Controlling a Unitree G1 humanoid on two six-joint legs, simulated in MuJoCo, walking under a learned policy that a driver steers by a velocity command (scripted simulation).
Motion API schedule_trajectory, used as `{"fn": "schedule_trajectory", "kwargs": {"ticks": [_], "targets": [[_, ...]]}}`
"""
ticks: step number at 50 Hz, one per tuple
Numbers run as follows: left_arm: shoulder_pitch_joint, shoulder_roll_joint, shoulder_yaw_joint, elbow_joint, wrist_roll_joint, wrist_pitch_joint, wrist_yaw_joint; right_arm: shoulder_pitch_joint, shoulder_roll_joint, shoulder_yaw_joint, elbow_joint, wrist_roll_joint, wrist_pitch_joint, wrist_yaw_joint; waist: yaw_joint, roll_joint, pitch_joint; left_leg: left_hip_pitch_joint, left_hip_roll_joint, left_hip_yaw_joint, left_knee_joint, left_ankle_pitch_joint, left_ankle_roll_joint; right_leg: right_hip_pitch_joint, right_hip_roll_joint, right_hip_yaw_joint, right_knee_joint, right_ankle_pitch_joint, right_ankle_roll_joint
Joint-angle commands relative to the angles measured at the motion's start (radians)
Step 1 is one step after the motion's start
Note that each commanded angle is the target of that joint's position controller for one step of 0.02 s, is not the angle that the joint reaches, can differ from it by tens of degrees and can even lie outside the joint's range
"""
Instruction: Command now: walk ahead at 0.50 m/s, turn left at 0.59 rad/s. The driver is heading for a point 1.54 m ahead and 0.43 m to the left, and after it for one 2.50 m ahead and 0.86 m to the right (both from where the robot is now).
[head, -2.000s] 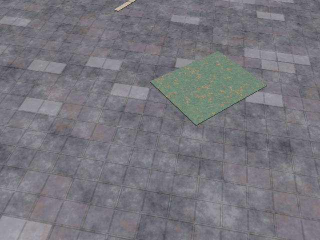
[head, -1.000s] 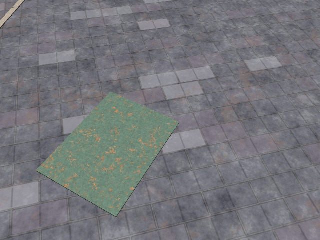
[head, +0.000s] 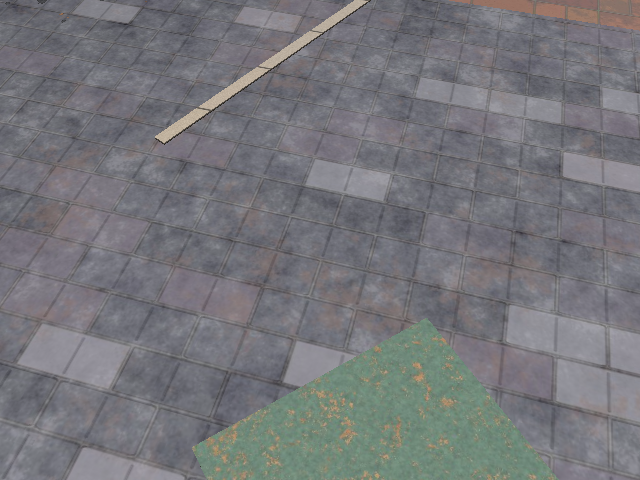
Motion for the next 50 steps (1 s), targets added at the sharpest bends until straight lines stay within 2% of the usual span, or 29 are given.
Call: {"fn": "schedule_trajectory", "kwargs": {"ticks": [1,3,7,13,15,16,17,18,19,20,21,22,23,24,25,26,30,33,36,40,42,43,44,45,46,47,48,49,50], "targets": [[0.072,0.086,0.021,-0.047,0.016,0.026,-0.007,0.046,-0.124,-0.028,-0.045,0.013,-0.036,-0.004,0.020,0.024,-0.095,0.137,0.258,-0.301,-0.223,0.381,0.156,-0.112,-0.018,0.017,-0.066,0.036,0.024],[0.005,0.079,0.018,-0.072,0.014,0.035,-0.010,0.084,-0.143,-0.033,-0.038,0.009,-0.041,-0.003,0.003,0.035,-0.070,0.118,0.240,-0.302,-0.248,0.322,0.147,-0.152,-0.014,0.007,-0.141,0.104,0.038],[-0.162,0.085,0.015,-0.127,0.009,0.034,-0.012,0.172,-0.143,-0.033,-0.022,0.008,-0.039,-0.004,-0.057,0.064,-0.028,0.176,0.230,-0.337,-0.259,0.267,0.118,-0.244,0.001,0.014,-0.324,0.245,0.048],[-0.325,0.087,0.000,-0.194,-0.005,0.015,-0.023,0.259,-0.156,-0.034,-0.010,-0.005,-0.036,-0.016,-0.113,0.082,-0.021,0.284,0.244,-0.385,-0.174,0.402,0.100,-0.224,0.065,0.016,-0.526,0.296,0.026],[-0.306,0.104,0.002,-0.202,-0.009,0.006,-0.021,0.240,-0.170,-0.038,-0.019,-0.008,-0.036,-0.024,-0.090,0.094,-0.022,0.280,0.255,-0.415,-0.138,0.437,0.075,-0.135,0.081,0.030,-0.593,0.266,0.006],[-0.256,0.116,0.005,-0.191,-0.011,0.002,-0.018,0.207,-0.181,-0.040,-0.028,-0.009,-0.036,-0.026,-0.060,0.101,-0.029,0.246,0.252,-0.419,-0.112,0.467,0.054,-0.038,0.096,0.029,-0.632,0.235,-0.008],[-0.170,0.136,0.014,-0.167,-0.013,-0.003,-0.010,0.173,-0.193,-0.042,-0.038,-0.010,-0.039,-0.024,-0.019,0.103,-0.058,0.204,0.236,-0.416,-0.045,0.555,0.032,0.102,0.124,0.019,-0.656,0.190,-0.025],[-0.040,0.160,0.026,-0.129,-0.011,-0.013,0.002,0.153,-0.196,-0.042,-0.040,-0.004,-0.044,-0.016,0.046,0.063,-0.123,0.165,0.185,-0.384,0.108,0.599,0.007,0.283,0.134,0.009,-0.716,0.201,-0.046],[0.105,0.217,0.042,-0.112,0.006,-0.025,0.019,0.155,-0.152,-0.030,-0.054,0.006,-0.053,-0.005,0.106,-0.016,-0.242,0.058,0.117,-0.326,0.352,0.441,-0.019,0.511,-0.010,0.147,-0.753,0.080,-0.088],[0.175,0.298,0.057,-0.121,0.030,-0.020,0.032,0.215,-0.043,-0.005,-0.089,0.031,-0.055,-0.006,0.086,-0.200,-0.355,-0.206,-0.015,-0.203,0.639,-0.180,-0.050,0.744,-0.287,0.530,-0.826,-0.080,-0.156],[0.121,0.293,0.062,-0.119,0.012,-0.005,0.026,0.269,-0.107,-0.011,-0.093,0.006,-0.046,-0.011,0.023,-0.272,-0.368,-0.334,0.000,-0.171,0.773,-0.350,-0.046,0.694,-0.353,0.819,-0.914,-0.155,-0.227],[0.042,0.189,0.042,-0.138,0.002,0.002,0.022,0.231,-0.136,-0.016,-0.065,-0.012,-0.031,-0.012,0.002,-0.105,-0.214,-0.363,0.074,-0.170,0.815,-0.261,-0.046,0.554,-0.317,0.683,-0.925,-0.222,-0.217],[-0.003,0.123,0.025,-0.137,-0.004,0.001,0.017,0.168,-0.128,-0.014,-0.065,-0.017,-0.026,-0.001,0.003,-0.019,-0.115,-0.346,0.106,-0.151,0.778,-0.190,-0.054,0.433,-0.255,0.513,-0.943,-0.147,-0.198],[-0.019,0.102,0.018,-0.131,-0.001,-0.002,0.016,0.149,-0.108,-0.012,-0.068,-0.018,-0.020,0.008,-0.012,-0.036,-0.076,-0.319,0.133,-0.139,0.734,-0.159,-0.062,0.365,-0.206,0.387,-0.968,-0.033,-0.170],[-0.004,0.100,0.016,-0.113,-0.004,-0.010,0.018,0.137,-0.102,-0.011,-0.074,-0.029,-0.009,0.018,-0.019,-0.078,-0.056,-0.302,0.153,-0.131,0.707,-0.148,-0.071,0.324,-0.177,0.298,-0.981,0.071,-0.160],[0.011,0.103,0.017,-0.099,-0.007,-0.020,0.015,0.137,-0.093,-0.008,-0.072,-0.032,0.003,0.026,-0.023,-0.088,-0.053,-0.288,0.156,-0.118,0.709,-0.132,-0.076,0.305,-0.159,0.233,-0.990,0.162,-0.157],[0.059,0.119,0.027,-0.065,-0.020,-0.048,0.002,0.032,-0.073,0.000,-0.121,-0.029,0.018,0.047,-0.022,-0.075,-0.050,-0.382,0.179,-0.107,0.669,-0.034,-0.090,0.341,-0.169,0.094,-1.032,0.333,-0.178],[0.089,0.119,0.029,-0.042,-0.018,-0.045,0.001,-0.069,-0.059,0.009,-0.157,-0.026,0.017,0.056,-0.006,-0.069,-0.025,-0.431,0.187,-0.080,0.551,0.066,-0.104,0.366,-0.149,-0.010,-1.045,0.387,-0.172],[0.107,0.130,0.032,-0.025,-0.018,-0.043,0.002,-0.169,-0.035,0.024,-0.189,-0.024,0.010,0.070,0.014,-0.070,-0.007,-0.372,0.189,-0.024,0.364,0.166,-0.097,0.366,-0.130,-0.104,-1.038,0.416,-0.151],[0.164,0.164,0.042,0.005,-0.018,-0.029,0.012,-0.262,-0.042,0.027,-0.227,-0.032,0.010,0.078,0.038,-0.070,0.016,-0.321,0.172,0.048,0.213,0.094,-0.057,0.452,-0.166,-0.158,-1.002,0.496,-0.131],[0.196,0.181,0.042,0.027,-0.016,-0.014,0.016,-0.255,-0.048,0.024,-0.229,-0.041,0.010,0.069,0.031,-0.077,0.002,-0.251,0.125,0.074,0.159,-0.012,-0.023,0.500,-0.178,-0.183,-0.914,0.720,-0.125],[0.204,0.195,0.043,0.036,-0.015,-0.006,0.017,-0.210,-0.056,0.019,-0.216,-0.045,0.007,0.062,0.008,-0.087,-0.031,-0.178,0.087,0.087,0.138,-0.065,-0.002,0.517,-0.181,-0.198,-0.820,0.888,-0.122],[0.205,0.203,0.041,0.041,-0.016,0.002,0.018,-0.101,-0.070,0.009,-0.181,-0.050,-0.002,0.053,-0.041,-0.079,-0.094,-0.044,0.047,0.088,0.091,-0.070,0.024,0.504,-0.174,-0.217,-0.666,0.974,-0.116],[0.198,0.190,0.032,0.034,-0.019,0.006,0.017,0.075,-0.096,-0.007,-0.119,-0.058,-0.013,0.040,-0.118,-0.032,-0.194,0.198,0.042,0.056,0.028,-0.023,0.051,0.396,-0.145,-0.244,-0.448,0.875,-0.096],[0.222,0.104,0.006,-0.023,-0.039,0.001,0.004,0.195,-0.194,-0.033,-0.102,-0.071,-0.016,0.021,-0.148,0.140,-0.344,0.543,0.315,-0.314,-0.008,-0.202,0.137,0.061,-0.078,-0.253,-0.116,0.444,-0.050],[0.207,0.106,0.012,-0.058,-0.030,-0.001,-0.004,0.201,-0.259,-0.048,-0.104,-0.025,-0.007,0.011,-0.116,0.247,-0.424,0.631,0.523,-0.752,-0.151,-0.066,0.217,-0.167,0.086,-0.146,0.149,-0.195,-0.015],[0.100,0.164,0.028,-0.070,-0.022,0.003,-0.002,0.178,-0.238,-0.044,-0.099,-0.012,-0.002,0.000,-0.136,0.100,-0.323,0.570,0.490,-0.606,-0.143,0.114,0.203,-0.251,0.045,-0.020,0.187,-0.117,-0.024],[0.073,0.124,0.014,-0.070,-0.038,-0.006,-0.005,0.126,-0.183,-0.030,-0.087,-0.012,-0.010,-0.008,-0.103,0.074,-0.208,0.443,0.454,-0.443,-0.140,0.250,0.181,-0.249,0.011,-0.002,0.142,-0.052,-0.036],[0.098,0.108,0.010,-0.047,-0.038,-0.006,-0.008,0.087,-0.130,-0.014,-0.077,-0.014,-0.020,-0.009,-0.056,0.040,-0.139,0.322,0.403,-0.335,-0.166,0.319,0.127,-0.189,-0.019,0.009,0.044,-0.019,-0.044]]}}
